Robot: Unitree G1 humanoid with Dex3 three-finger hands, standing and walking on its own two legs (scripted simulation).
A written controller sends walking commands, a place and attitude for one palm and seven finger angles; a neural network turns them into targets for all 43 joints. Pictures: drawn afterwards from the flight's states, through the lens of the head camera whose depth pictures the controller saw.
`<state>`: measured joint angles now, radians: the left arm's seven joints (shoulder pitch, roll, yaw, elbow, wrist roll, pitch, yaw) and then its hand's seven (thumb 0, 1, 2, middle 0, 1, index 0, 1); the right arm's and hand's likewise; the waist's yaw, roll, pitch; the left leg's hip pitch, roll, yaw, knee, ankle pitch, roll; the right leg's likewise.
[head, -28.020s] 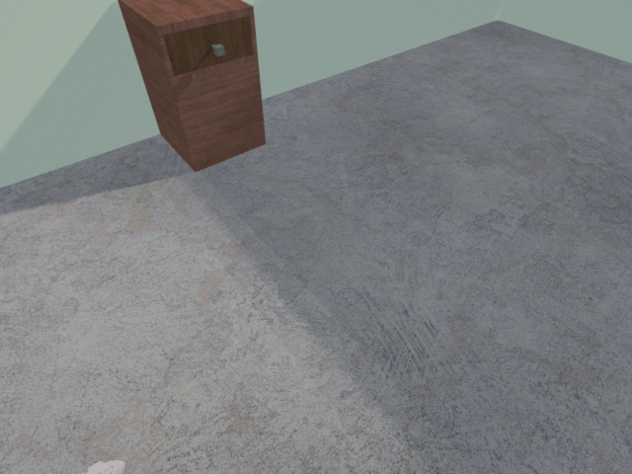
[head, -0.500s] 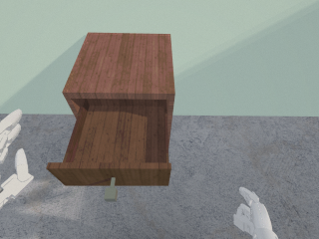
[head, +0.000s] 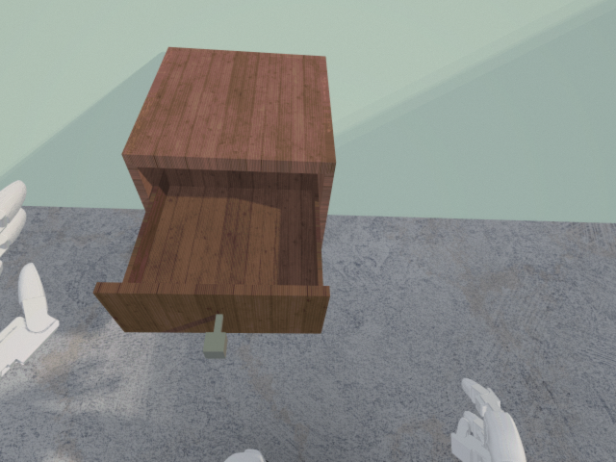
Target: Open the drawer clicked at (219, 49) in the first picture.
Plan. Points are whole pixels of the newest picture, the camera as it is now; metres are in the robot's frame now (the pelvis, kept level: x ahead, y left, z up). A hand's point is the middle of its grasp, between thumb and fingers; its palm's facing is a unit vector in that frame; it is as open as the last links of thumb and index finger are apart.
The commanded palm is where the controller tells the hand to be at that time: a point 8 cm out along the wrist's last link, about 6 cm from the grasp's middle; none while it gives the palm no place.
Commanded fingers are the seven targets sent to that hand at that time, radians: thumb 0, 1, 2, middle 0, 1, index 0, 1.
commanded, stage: step back with the hand held close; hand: left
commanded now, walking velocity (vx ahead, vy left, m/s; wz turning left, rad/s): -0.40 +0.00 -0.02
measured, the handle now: (217, 335) +0.34 +0.17 -0.18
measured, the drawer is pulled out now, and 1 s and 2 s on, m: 0.29 0.29 0.29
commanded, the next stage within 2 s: stop stepping back and stand still in 0.50 s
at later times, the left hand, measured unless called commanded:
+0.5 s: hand (77, 454) +0.12 +0.18 +0.16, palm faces +0.26 -0.81 -0.52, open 7.4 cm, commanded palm +0.05 +0.23 +0.19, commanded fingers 0.00 0.90 0.90 -0.20 -0.30 -0.20 -0.30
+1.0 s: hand out of the picture -0.03 +0.12 +0.17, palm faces +0.35 -0.81 -0.46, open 7.4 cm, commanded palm -0.09 +0.18 +0.19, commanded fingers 0.00 0.90 0.90 -0.20 -0.30 -0.20 -0.30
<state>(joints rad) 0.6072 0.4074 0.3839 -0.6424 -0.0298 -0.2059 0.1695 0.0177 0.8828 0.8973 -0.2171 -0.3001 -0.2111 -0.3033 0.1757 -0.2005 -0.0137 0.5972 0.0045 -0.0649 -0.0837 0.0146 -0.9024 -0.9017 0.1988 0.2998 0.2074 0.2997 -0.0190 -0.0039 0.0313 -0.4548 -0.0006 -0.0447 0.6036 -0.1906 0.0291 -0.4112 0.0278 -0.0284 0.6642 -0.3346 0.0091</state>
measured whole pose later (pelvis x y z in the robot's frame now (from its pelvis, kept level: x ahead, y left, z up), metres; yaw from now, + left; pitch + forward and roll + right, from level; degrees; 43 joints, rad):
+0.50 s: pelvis -0.09 -0.05 +0.01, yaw -1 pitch +5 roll -1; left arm 0.68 0.42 0.39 -0.63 -0.04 -0.21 0.13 0.02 0.88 0.90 -0.22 -0.30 -0.22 -0.30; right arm 0.12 -0.22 -0.01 0.59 0.02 -0.02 -0.10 0.01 -0.90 -0.90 0.20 0.30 0.21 0.30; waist -0.03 -0.01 0.01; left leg -0.34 -0.02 0.02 0.51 -0.16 0.02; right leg -0.28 0.05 -0.05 0.54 -0.31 -0.03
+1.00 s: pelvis -0.21 -0.11 +0.01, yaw +2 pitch +1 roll +2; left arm 0.68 0.35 0.34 -0.57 -0.01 -0.20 0.16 0.02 0.88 0.90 -0.22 -0.30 -0.21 -0.30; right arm 0.30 -0.25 -0.03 0.65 0.01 -0.09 -0.07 0.02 -0.90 -0.90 0.20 0.30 0.21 0.30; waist -0.05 -0.02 -0.03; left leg -0.23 0.02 0.04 0.55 -0.37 0.04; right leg -0.28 -0.04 -0.10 0.48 -0.22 -0.03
